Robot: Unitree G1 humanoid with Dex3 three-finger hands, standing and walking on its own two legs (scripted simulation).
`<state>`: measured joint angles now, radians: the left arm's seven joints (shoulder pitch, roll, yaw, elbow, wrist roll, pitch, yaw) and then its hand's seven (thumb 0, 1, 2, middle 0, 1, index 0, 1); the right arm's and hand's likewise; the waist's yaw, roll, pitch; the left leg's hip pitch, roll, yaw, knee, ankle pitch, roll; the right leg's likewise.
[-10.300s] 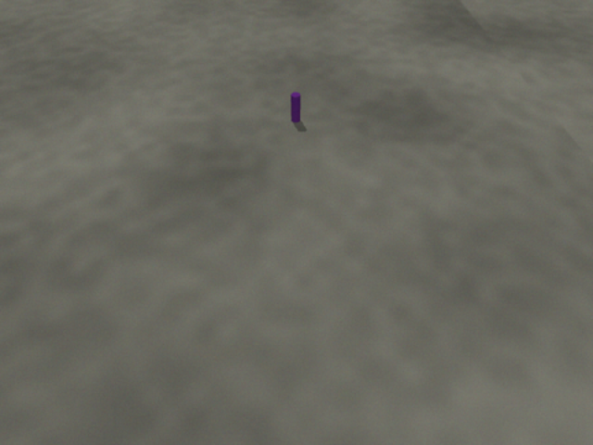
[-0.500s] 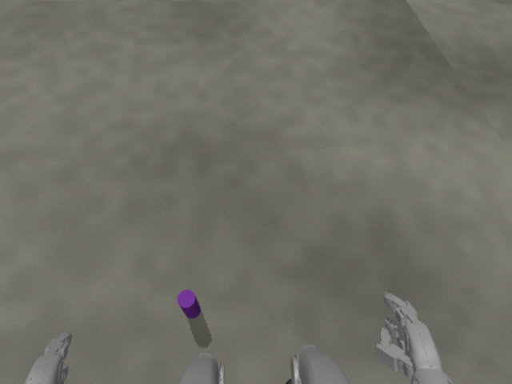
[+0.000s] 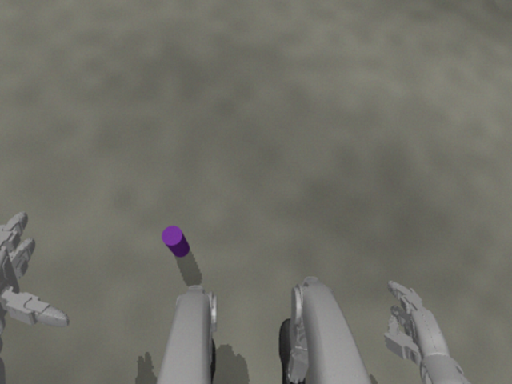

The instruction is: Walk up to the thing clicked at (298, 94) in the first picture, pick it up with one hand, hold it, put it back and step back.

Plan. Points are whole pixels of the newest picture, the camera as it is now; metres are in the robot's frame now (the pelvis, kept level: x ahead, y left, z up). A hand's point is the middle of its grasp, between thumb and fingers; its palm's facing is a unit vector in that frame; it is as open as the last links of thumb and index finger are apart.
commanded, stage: go down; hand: left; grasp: from the side
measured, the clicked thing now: (176, 242) +0.42 +0.20 -0.48
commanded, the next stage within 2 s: approach in 1.50 s
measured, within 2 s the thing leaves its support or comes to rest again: neither
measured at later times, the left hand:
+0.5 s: hand (44, 254) +0.32 +0.36 -0.13, palm faces +0.10 -0.98 -0.15, open 17.4 cm
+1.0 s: hand (45, 246) +0.34 +0.38 -0.16, palm faces +0.09 -0.99 -0.12, open 17.5 cm
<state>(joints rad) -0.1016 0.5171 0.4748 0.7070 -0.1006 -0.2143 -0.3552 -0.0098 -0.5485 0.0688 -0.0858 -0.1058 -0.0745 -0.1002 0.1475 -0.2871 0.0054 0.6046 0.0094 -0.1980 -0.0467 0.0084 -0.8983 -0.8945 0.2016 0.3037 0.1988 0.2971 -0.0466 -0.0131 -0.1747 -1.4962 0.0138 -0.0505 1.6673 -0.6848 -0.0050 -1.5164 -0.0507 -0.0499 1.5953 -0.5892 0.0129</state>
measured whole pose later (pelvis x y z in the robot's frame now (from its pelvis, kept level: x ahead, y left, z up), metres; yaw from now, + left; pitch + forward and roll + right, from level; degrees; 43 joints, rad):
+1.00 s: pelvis -0.04 +0.00 -0.15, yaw -2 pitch +33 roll -6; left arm -0.50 0.79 0.72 1.01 -0.17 -0.38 -0.67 -0.01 -0.54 0.06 -0.06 -0.07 -0.05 -0.07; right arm 0.11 -0.35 0.08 0.68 -0.02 -0.20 -0.03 0.01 -0.91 -0.90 0.20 0.30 0.20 0.30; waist -0.08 -0.02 -0.13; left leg -2.01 -0.01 -0.09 2.15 -0.72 0.00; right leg -2.01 -0.06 -0.06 2.03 -0.60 0.02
